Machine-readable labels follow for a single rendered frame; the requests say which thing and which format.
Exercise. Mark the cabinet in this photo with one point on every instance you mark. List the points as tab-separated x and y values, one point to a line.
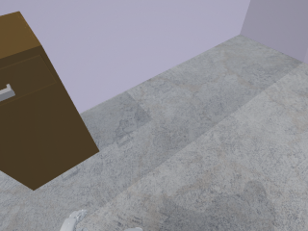
42	135

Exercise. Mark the robot left hand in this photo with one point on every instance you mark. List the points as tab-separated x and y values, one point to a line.
70	223

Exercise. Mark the handle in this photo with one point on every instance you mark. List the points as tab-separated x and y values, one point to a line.
6	93

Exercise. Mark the drawer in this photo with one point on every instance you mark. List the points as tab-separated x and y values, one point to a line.
25	76

